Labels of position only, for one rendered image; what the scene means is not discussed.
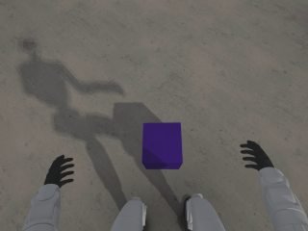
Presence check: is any left robot hand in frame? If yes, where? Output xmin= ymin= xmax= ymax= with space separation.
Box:
xmin=43 ymin=155 xmax=74 ymax=188

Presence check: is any robot right foot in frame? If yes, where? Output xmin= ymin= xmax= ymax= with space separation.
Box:
xmin=183 ymin=196 xmax=193 ymax=231

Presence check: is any left robot thigh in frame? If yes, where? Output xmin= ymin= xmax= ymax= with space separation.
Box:
xmin=110 ymin=200 xmax=147 ymax=231

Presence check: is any carton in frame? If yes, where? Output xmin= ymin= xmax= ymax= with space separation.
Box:
xmin=141 ymin=122 xmax=183 ymax=169

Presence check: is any right robot hand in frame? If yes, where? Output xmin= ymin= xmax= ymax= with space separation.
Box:
xmin=240 ymin=141 xmax=274 ymax=171

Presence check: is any robot right forearm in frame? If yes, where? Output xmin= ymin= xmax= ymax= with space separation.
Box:
xmin=258 ymin=167 xmax=308 ymax=231

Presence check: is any robot left forearm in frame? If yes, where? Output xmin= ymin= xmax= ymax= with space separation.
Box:
xmin=22 ymin=184 xmax=62 ymax=231

